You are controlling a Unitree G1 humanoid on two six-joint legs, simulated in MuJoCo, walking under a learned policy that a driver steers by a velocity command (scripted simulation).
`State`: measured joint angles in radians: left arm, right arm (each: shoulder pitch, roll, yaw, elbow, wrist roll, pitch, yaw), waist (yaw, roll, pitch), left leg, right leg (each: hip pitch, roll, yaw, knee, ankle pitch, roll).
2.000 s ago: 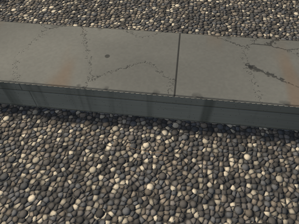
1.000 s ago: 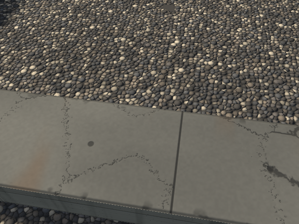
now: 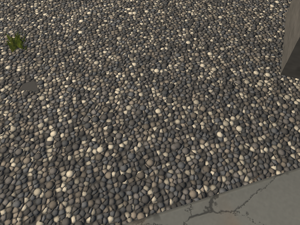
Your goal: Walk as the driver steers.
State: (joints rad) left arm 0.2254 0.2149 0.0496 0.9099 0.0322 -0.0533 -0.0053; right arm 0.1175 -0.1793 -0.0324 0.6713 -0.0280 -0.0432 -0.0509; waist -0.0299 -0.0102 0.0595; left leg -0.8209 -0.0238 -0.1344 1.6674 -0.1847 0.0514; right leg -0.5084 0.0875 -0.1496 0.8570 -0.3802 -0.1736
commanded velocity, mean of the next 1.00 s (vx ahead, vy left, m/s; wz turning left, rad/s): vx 0.05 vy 0.00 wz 0.48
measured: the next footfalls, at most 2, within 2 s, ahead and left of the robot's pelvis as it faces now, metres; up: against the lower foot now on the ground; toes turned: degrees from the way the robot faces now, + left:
left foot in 0.32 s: +0.19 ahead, +0.06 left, +0.00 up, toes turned +9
right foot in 0.74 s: +0.25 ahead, -0.13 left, +0.00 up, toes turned +24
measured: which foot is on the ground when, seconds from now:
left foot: up 0.00-0.30, down 0.32-0.74, up 0.76-1.00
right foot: down 0.00-0.32, up 0.34-0.72, down 0.74-1.00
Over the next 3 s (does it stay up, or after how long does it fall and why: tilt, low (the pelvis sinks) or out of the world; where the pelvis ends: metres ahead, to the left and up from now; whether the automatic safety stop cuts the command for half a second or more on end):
stays up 0.69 0.32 0.05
